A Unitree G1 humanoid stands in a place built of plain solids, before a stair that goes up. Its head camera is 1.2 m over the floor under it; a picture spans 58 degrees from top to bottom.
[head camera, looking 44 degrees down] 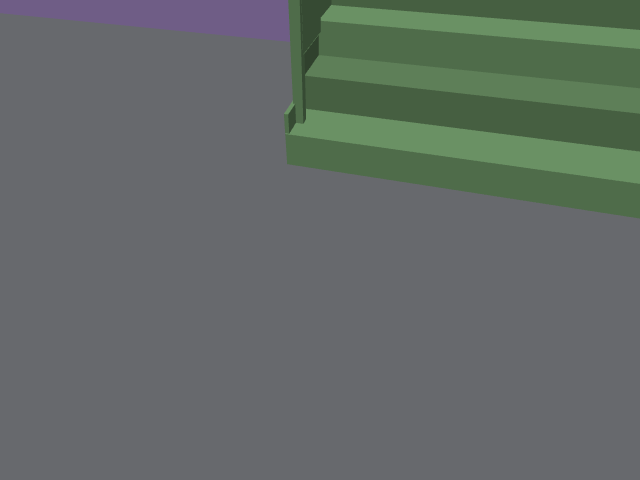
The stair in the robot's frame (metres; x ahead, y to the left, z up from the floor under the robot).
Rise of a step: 0.17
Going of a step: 0.26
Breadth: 1.62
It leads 15 degrees to the right of straight ahead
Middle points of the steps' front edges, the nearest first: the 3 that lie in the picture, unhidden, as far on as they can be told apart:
1.56 -0.62 0.17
1.82 -0.69 0.33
2.07 -0.75 0.50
